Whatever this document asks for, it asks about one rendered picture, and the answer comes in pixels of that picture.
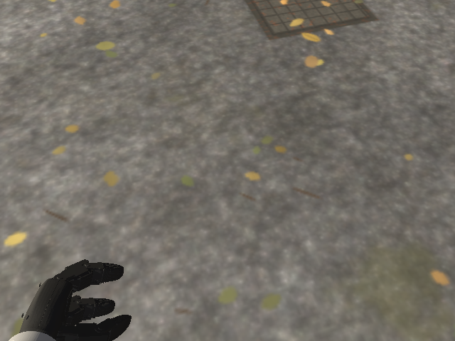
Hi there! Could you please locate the left robot hand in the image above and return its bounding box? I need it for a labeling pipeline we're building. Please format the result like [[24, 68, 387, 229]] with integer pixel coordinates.
[[19, 259, 132, 341]]

